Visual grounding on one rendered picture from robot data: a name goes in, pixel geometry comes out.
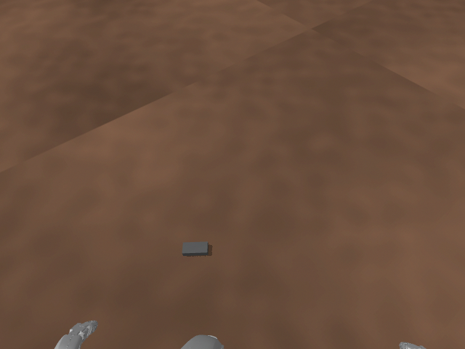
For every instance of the small box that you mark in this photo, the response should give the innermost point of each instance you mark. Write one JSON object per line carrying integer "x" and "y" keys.
{"x": 195, "y": 248}

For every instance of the left robot hand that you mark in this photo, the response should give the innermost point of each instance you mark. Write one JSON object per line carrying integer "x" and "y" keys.
{"x": 77, "y": 335}

